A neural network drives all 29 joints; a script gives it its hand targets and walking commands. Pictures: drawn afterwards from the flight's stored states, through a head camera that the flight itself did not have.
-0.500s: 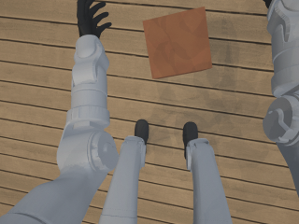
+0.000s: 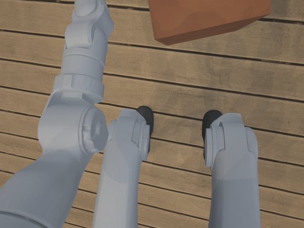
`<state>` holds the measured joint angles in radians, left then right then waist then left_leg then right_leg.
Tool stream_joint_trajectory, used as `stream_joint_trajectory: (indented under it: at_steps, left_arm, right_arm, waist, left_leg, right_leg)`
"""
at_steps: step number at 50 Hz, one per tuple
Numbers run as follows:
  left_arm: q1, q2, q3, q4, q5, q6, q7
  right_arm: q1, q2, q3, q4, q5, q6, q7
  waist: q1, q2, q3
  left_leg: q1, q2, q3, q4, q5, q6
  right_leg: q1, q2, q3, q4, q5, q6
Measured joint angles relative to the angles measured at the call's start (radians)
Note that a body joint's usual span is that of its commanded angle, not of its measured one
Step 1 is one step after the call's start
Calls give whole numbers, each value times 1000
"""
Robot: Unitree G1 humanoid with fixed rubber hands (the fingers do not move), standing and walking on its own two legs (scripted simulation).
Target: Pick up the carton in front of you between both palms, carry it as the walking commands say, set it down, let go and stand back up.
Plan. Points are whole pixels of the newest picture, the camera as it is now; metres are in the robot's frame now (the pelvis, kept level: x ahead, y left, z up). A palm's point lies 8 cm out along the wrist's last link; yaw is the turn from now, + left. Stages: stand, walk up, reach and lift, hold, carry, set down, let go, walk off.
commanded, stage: reach and lift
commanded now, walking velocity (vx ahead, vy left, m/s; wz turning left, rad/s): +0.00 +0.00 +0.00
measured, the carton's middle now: out of the picture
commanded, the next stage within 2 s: none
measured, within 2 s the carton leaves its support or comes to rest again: leaves its support in 1.14 s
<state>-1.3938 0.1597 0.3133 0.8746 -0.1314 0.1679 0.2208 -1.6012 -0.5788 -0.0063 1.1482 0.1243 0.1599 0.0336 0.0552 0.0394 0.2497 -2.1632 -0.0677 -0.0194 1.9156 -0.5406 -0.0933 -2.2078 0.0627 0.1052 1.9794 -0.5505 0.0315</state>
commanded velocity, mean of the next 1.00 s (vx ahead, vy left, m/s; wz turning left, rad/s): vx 0.00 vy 0.00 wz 0.00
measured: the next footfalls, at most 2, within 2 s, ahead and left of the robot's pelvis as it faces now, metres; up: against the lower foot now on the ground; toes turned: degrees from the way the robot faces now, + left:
none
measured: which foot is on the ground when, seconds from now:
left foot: down 0.00-1.00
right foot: down 0.00-1.00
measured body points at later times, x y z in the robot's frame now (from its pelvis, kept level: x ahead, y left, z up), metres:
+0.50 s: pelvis +0.00 -0.01 -0.07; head +0.38 -0.05 +0.15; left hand +0.57 +0.12 -0.25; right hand +0.60 -0.23 -0.25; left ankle +0.11 +0.13 -0.40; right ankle +0.09 -0.12 -0.40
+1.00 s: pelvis +0.00 -0.01 -0.07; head +0.38 -0.06 +0.15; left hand +0.57 +0.10 -0.24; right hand +0.59 -0.21 -0.25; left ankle +0.11 +0.14 -0.40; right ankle +0.09 -0.12 -0.40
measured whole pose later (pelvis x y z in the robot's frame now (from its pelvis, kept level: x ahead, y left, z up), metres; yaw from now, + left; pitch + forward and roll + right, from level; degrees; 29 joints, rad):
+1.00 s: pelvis +0.00 -0.01 -0.07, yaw +0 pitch +34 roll +5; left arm -1.56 0.13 0.47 0.97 0.01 0.22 0.15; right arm -1.72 -0.47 -0.04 1.20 0.02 0.23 0.07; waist 0.00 0.06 0.48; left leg -2.19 -0.10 -0.05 2.19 -0.60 -0.12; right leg -2.23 0.01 0.05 2.25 -0.62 -0.02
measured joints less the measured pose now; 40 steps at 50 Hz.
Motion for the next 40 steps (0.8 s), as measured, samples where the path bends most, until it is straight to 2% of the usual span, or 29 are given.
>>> stream_joint_trajectory:
  at_steps: [6, 11, 16, 22, 30, 38, 40]
  left_arm:
    - [-123, 23, 22, 109, 20, 3, -22]
    - [-189, 30, 12, 167, 28, -23, -36]
    - [-179, 45, -27, 175, -8, -48, -27]
    - [-174, 45, -51, 180, -39, -65, -20]
    - [-161, 16, -14, 196, 5, -66, -22]
    - [-204, -11, -22, 186, 8, -54, -34]
    - [-210, -28, 23, 185, 46, -46, -8]
  right_arm:
    - [-120, -7, 20, 102, -1, 4, 15]
    - [-153, -21, 19, 137, 7, -19, 14]
    - [-157, -15, 51, 143, 39, -44, 0]
    - [-153, -9, 92, 139, 69, -56, -7]
    - [-133, 15, 81, 147, 54, -52, 1]
    - [-172, 44, 95, 152, 50, -35, 2]
    - [-180, 54, 84, 160, 28, -24, -5]
  waist:
    - [0, 2, 122]
    - [-4, 2, 236]
    - [-9, 9, 273]
    - [-23, 19, 258]
    - [-24, 15, 236]
    - [-32, 16, 273]
    - [-35, 14, 272]
  left_leg:
    - [-30, -5, -7, 97, 7, -15]
    - [-18, -17, -21, 162, -6, -27]
    - [-14, -6, -16, 220, -39, -24]
    - [-19, -6, -2, 257, -59, -16]
    - [-21, 2, 5, 255, -53, -8]
    - [-8, -3, 1, 239, -33, -9]
    - [-7, -5, -1, 239, -33, -11]
  right_leg:
    - [-34, -3, -12, 99, 9, -11]
    - [-17, -30, -36, 167, -15, -31]
    - [-11, -44, -46, 226, -51, -43]
    - [-14, -51, -36, 268, -79, -38]
    - [-19, -46, -31, 262, -66, -32]
    - [-4, -49, -34, 244, -46, -33]
    - [-4, -48, -35, 244, -45, -34]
